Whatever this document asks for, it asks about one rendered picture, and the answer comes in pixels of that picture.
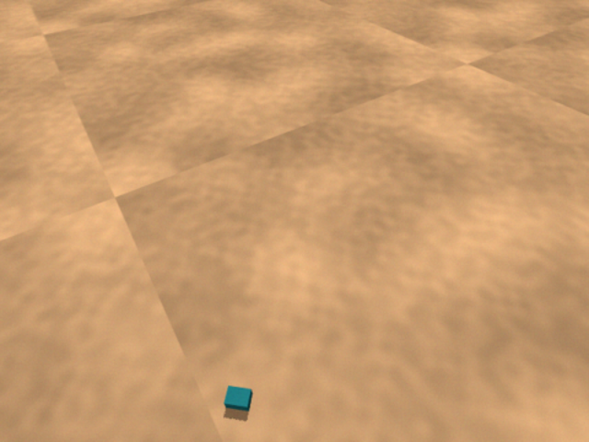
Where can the small box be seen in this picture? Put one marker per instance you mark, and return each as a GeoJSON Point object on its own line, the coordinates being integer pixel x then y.
{"type": "Point", "coordinates": [238, 398]}

